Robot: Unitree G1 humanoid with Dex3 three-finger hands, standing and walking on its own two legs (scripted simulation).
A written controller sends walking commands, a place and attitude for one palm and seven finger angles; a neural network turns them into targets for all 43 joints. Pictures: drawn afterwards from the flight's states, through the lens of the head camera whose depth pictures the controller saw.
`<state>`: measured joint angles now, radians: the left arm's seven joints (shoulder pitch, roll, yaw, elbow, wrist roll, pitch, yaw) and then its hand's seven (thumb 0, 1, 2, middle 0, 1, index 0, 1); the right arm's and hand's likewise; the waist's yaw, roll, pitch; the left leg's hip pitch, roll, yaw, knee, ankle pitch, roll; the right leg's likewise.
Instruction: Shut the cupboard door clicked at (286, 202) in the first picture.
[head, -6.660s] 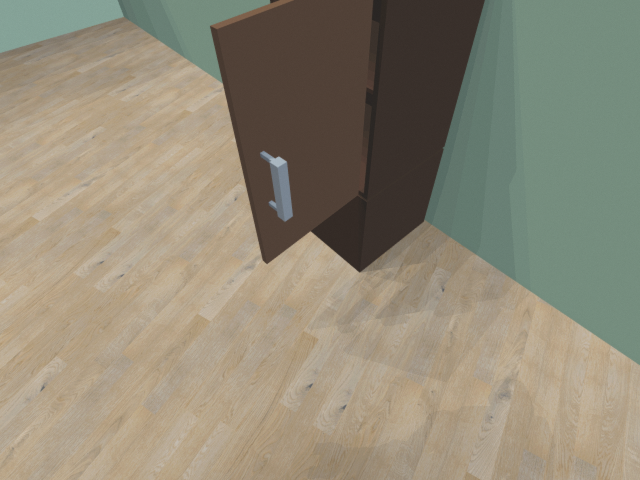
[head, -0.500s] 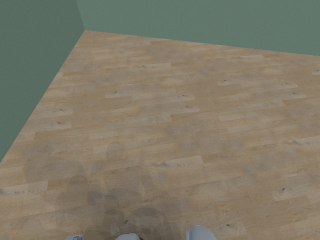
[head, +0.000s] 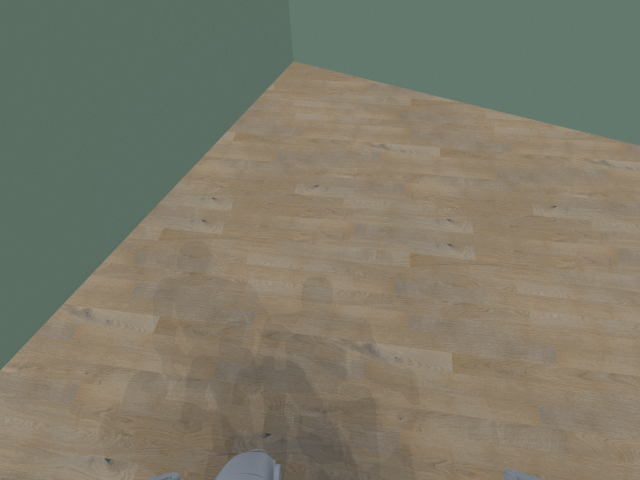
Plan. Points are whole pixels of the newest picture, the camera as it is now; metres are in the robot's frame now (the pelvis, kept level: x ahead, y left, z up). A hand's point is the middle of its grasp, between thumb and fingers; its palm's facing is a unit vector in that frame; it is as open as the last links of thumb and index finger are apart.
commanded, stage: walk to a spot facing it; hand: left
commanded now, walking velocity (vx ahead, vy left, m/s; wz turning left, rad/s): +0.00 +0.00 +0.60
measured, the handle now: out of the picture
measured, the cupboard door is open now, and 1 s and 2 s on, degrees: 93 93 93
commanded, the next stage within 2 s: none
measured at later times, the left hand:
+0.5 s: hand out of the picture +0.05 +0.21 -0.17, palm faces +0.29 -0.91 -0.30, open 7.4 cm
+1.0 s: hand out of the picture -0.05 +0.19 -0.19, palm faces +0.59 -0.77 -0.25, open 7.4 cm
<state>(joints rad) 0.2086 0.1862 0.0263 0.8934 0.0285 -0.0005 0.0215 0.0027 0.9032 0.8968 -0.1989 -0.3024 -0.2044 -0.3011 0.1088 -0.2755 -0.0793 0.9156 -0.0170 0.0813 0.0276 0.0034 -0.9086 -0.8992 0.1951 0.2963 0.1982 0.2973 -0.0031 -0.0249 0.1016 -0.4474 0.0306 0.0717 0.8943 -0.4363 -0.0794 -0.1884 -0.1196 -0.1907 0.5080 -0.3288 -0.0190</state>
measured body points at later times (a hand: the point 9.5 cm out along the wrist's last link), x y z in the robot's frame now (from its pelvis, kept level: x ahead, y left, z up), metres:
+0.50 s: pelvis +0.01 -0.03 -0.02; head +0.06 -0.03 +0.43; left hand +0.03 +0.26 -0.14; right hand +0.16 -0.25 -0.16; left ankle +0.01 +0.12 -0.74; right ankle +0.05 -0.16 -0.75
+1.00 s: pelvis +0.02 -0.03 -0.01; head +0.05 +0.02 +0.43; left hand -0.08 +0.23 -0.17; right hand +0.26 -0.17 -0.13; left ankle -0.03 +0.06 -0.74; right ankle +0.07 -0.17 -0.67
